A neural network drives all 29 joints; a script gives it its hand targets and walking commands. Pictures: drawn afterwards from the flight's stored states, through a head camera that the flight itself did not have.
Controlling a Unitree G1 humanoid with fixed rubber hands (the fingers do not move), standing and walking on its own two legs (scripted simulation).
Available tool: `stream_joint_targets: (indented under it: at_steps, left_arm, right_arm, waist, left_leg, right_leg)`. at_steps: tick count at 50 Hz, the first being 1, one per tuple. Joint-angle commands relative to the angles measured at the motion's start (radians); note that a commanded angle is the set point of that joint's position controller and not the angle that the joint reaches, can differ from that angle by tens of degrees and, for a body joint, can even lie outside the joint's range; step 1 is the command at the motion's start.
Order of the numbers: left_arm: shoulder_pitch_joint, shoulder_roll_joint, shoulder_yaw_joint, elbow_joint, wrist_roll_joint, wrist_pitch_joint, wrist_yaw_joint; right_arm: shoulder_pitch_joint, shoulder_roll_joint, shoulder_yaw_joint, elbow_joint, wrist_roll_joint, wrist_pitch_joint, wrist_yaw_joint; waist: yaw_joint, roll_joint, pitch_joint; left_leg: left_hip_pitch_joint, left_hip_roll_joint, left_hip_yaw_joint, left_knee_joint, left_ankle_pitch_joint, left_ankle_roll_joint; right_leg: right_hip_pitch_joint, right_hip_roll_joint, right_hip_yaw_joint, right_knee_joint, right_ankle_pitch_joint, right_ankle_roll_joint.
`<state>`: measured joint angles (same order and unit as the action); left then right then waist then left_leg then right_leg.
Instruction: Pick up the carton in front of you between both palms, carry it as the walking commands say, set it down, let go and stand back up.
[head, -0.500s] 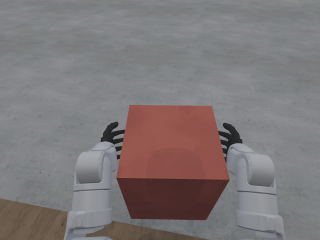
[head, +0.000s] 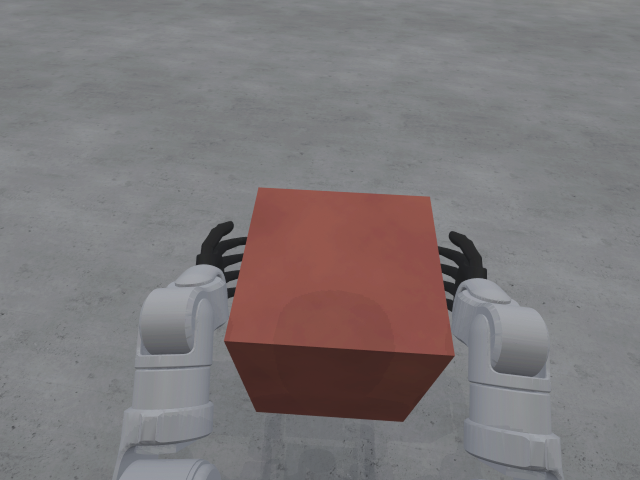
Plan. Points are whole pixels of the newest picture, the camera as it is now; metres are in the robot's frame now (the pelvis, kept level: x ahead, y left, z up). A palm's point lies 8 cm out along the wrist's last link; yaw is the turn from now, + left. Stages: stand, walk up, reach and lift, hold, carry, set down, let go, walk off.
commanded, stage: carry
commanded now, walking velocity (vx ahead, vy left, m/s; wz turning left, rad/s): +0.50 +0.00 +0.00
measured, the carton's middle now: (336, 313) +0.35 +0.01 +0.05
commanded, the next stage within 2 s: none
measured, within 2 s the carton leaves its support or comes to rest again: neither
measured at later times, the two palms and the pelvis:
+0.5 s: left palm (273, 153) +0.64 +0.13 +0.11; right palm (443, 160) +0.64 -0.17 +0.11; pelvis +0.31 -0.02 -0.01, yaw +2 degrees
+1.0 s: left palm (262, 101) +0.87 +0.18 +0.10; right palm (398, 104) +0.87 -0.12 +0.10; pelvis +0.61 +0.03 +0.01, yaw +0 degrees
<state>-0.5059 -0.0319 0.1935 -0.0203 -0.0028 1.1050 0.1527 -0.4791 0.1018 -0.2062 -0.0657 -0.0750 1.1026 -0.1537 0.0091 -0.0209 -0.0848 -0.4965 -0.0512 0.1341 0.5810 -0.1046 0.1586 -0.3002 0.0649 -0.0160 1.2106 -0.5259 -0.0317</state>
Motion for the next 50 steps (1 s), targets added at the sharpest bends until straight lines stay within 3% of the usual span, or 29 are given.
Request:
stream_joint_targets:
  at_steps: [1, 3, 5, 8, 12, 18, 20, 21, 22, 23, 24, 25, 27, 28, 29, 31, 35, 38, 43, 45, 46, 47, 48, 49, 50]
  left_arm:
    - [-0.598, -0.882, -0.608, -0.105, -0.246, 0.014, -0.086]
    - [-0.597, -0.926, -0.594, -0.108, -0.218, 0.002, -0.092]
    - [-0.580, -0.958, -0.609, -0.100, -0.193, -0.016, -0.099]
    - [-0.534, -0.955, -0.626, -0.091, -0.165, -0.042, -0.100]
    - [-0.519, -0.921, -0.645, -0.120, -0.163, -0.056, -0.096]
    - [-0.501, -0.841, -0.643, -0.150, -0.182, -0.025, -0.086]
    - [-0.480, -0.811, -0.627, -0.132, -0.176, -0.008, -0.085]
    - [-0.465, -0.801, -0.614, -0.115, -0.171, -0.002, -0.085]
    - [-0.450, -0.792, -0.596, -0.103, -0.164, 0.003, -0.087]
    - [-0.460, -0.767, -0.572, -0.088, -0.153, 0.007, -0.085]
    - [-0.448, -0.765, -0.569, -0.061, -0.156, 0.009, -0.080]
    - [-0.422, -0.810, -0.575, -0.057, -0.169, 0.004, -0.085]
    - [-0.523, -0.904, -0.615, -0.124, -0.208, -0.008, -0.107]
    - [-0.565, -0.951, -0.645, -0.147, -0.234, -0.015, -0.120]
    - [-0.582, -0.983, -0.667, -0.163, -0.251, -0.022, -0.131]
    - [-0.561, -1.015, -0.701, -0.187, -0.266, -0.033, -0.149]
    - [-0.416, -1.006, -0.730, -0.220, -0.259, -0.032, -0.172]
    - [-0.297, -0.982, -0.752, -0.282, -0.253, -0.017, -0.184]
    - [-0.084, -0.967, -0.762, -0.375, -0.243, 0.032, -0.197]
    - [-0.020, -0.958, -0.763, -0.410, -0.240, 0.057, -0.201]
    - [0.004, -0.947, -0.766, -0.426, -0.240, 0.068, -0.204]
    - [0.017, -0.936, -0.769, -0.444, -0.242, 0.081, -0.208]
    - [0.018, -0.941, -0.790, -0.485, -0.254, 0.096, -0.211]
    - [-0.021, -0.938, -0.806, -0.504, -0.264, 0.103, -0.216]
    - [-0.052, -0.956, -0.814, -0.509, -0.273, 0.103, -0.221]
  right_arm:
    - [-0.539, 0.761, 0.604, -0.078, 0.286, 0.015, 0.089]
    - [-0.657, 0.863, 0.668, -0.110, 0.349, -0.003, 0.116]
    - [-0.689, 0.911, 0.702, -0.112, 0.381, -0.025, 0.137]
    - [-0.647, 0.914, 0.717, -0.087, 0.387, -0.047, 0.148]
    - [-0.599, 0.882, 0.713, -0.084, 0.378, -0.059, 0.147]
    - [-0.524, 0.792, 0.679, -0.083, 0.344, -0.035, 0.124]
    - [-0.502, 0.766, 0.664, -0.068, 0.325, -0.019, 0.117]
    - [-0.499, 0.758, 0.661, -0.062, 0.323, -0.010, 0.115]
    - [-0.516, 0.751, 0.661, -0.057, 0.323, -0.004, 0.113]
    - [-0.538, 0.766, 0.666, -0.054, 0.324, 0.005, 0.113]
    - [-0.519, 0.772, 0.651, -0.041, 0.325, 0.008, 0.111]
    - [-0.548, 0.786, 0.652, -0.052, 0.331, 0.007, 0.109]
    - [-0.601, 0.867, 0.665, -0.066, 0.333, -0.004, 0.116]
    - [-0.598, 0.899, 0.666, -0.067, 0.327, -0.010, 0.121]
    - [-0.583, 0.925, 0.674, -0.069, 0.320, -0.016, 0.126]
    - [-0.526, 0.951, 0.693, -0.074, 0.303, -0.028, 0.134]
    - [-0.391, 0.957, 0.735, -0.120, 0.275, -0.034, 0.141]
    - [-0.296, 0.943, 0.773, -0.203, 0.273, -0.025, 0.148]
    - [-0.135, 0.923, 0.807, -0.333, 0.309, 0.031, 0.173]
    - [-0.059, 0.910, 0.800, -0.359, 0.315, 0.056, 0.185]
    - [-0.015, 0.902, 0.791, -0.362, 0.313, 0.068, 0.190]
    - [0.025, 0.881, 0.780, -0.371, 0.306, 0.080, 0.194]
    - [0.032, 0.879, 0.776, -0.364, 0.300, 0.082, 0.199]
    - [0.040, 0.900, 0.778, -0.364, 0.311, 0.085, 0.204]
    - [0.015, 0.922, 0.781, -0.385, 0.319, 0.086, 0.210]
  waist:
    - [-0.065, 0.065, -0.396]
    - [-0.031, 0.053, -0.352]
    - [-0.028, 0.078, -0.346]
    - [-0.050, 0.109, -0.356]
    - [-0.074, 0.120, -0.323]
    - [-0.098, 0.141, -0.257]
    - [-0.068, 0.175, -0.291]
    - [-0.027, 0.156, -0.343]
    - [0.004, 0.095, -0.402]
    - [-0.009, -0.113, -0.499]
    - [0.022, -0.250, -0.546]
    - [0.027, -0.193, -0.500]
    - [0.014, -0.045, -0.410]
    - [0.010, -0.021, -0.392]
    - [0.000, -0.026, -0.390]
    - [-0.011, -0.050, -0.378]
    - [0.004, -0.093, -0.334]
    - [0.012, -0.117, -0.297]
    - [0.019, -0.142, -0.229]
    - [-0.002, -0.105, -0.261]
    - [-0.015, -0.074, -0.314]
    - [-0.029, 0.076, -0.386]
    - [-0.034, 0.308, -0.409]
    - [-0.035, 0.289, -0.360]
    - [-0.035, 0.227, -0.320]
  left_leg:
    - [0.664, 0.366, -0.589, -0.191, 0.038, 0.129]
    - [0.474, 0.337, -0.497, -0.242, 0.031, 0.103]
    - [0.422, 0.298, -0.411, -0.248, 0.081, 0.088]
    - [0.526, 0.274, -0.341, -0.219, 0.281, 0.076]
    - [0.616, 0.247, -0.272, -0.209, 0.443, 0.040]
    - [0.670, 0.197, -0.164, -0.172, 0.625, 0.006]
    - [0.633, 0.193, -0.120, -0.066, 0.762, -0.041]
    - [0.566, 0.172, -0.064, 0.067, 0.741, -0.078]
    - [0.391, 0.153, -0.053, 0.232, 0.479, -0.106]
    - [0.140, 0.094, -0.055, 0.431, -0.102, -0.132]
    - [-0.147, -0.035, -0.106, 0.704, -0.451, -0.159]
    - [-0.225, 0.023, -0.162, 0.757, -0.404, -0.132]
    - [-0.239, 0.083, -0.160, 0.690, -0.287, -0.119]
    - [-0.202, 0.110, -0.161, 0.640, -0.251, -0.126]
    - [-0.162, 0.122, -0.155, 0.590, -0.229, -0.137]
    - [-0.133, 0.126, -0.119, 0.486, -0.209, -0.157]
    - [-0.137, 0.129, -0.057, 0.231, -0.125, -0.191]
    - [-0.121, 0.106, -0.008, 0.078, -0.034, -0.187]
    - [-0.022, 0.070, 0.047, -0.123, 0.058, -0.169]
    - [0.209, 0.033, 0.117, -0.233, 0.073, -0.155]
    - [0.432, 0.076, 0.079, -0.205, 0.029, -0.136]
    - [0.623, 0.293, -0.212, -0.217, -0.008, -0.093]
    - [0.858, 0.509, -0.604, -0.279, -0.040, 0.064]
    - [0.809, 0.508, -0.634, -0.311, 0.011, 0.096]
    - [0.736, 0.471, -0.540, -0.310, 0.096, 0.076]
  right_leg:
    - [-0.509, -0.074, 0.048, 0.191, 0.064, -0.011]
    - [-0.407, -0.119, 0.042, 0.077, 0.124, 0.001]
    - [-0.382, -0.123, 0.011, 0.004, 0.165, 0.018]
    - [-0.477, -0.131, -0.020, -0.104, 0.252, 0.034]
    - [-0.520, -0.125, -0.051, -0.302, 0.378, 0.035]
    - [-0.363, -0.053, -0.137, -0.669, 0.574, -0.010]
    - [-0.142, -0.015, -0.170, -0.773, 0.598, -0.035]
    - [0.060, -0.003, -0.191, -0.840, 0.640, -0.037]
    - [0.295, -0.095, -0.095, -0.815, 0.643, -0.046]
    - [0.576, -0.392, 0.243, -0.679, 0.888, -0.104]
    - [0.728, -0.500, 0.556, -0.777, 0.671, -0.276]
    - [0.659, -0.451, 0.546, -0.831, 0.512, -0.257]
    - [0.500, -0.396, 0.385, -0.877, 0.544, -0.191]
    - [0.427, -0.384, 0.328, -0.900, 0.533, -0.171]
    - [0.382, -0.367, 0.281, -0.923, 0.505, -0.151]
    - [0.343, -0.352, 0.206, -0.959, 0.518, -0.148]
    - [0.378, -0.312, 0.089, -0.985, 0.646, -0.140]
    - [0.429, -0.289, 0.032, -0.974, 0.780, -0.110]
    - [0.452, -0.274, -0.037, -0.919, 0.889, -0.076]
    - [0.382, -0.246, -0.111, -0.743, 0.951, -0.032]
    - [0.237, -0.229, -0.132, -0.617, 0.858, -0.001]
    - [0.056, -0.200, -0.149, -0.364, 0.518, 0.040]
    - [-0.307, -0.069, -0.110, -0.145, 0.123, 0.065]
    - [-0.423, -0.090, -0.026, -0.002, 0.014, 0.043]
    - [-0.439, -0.130, 0.001, 0.031, 0.033, 0.021]
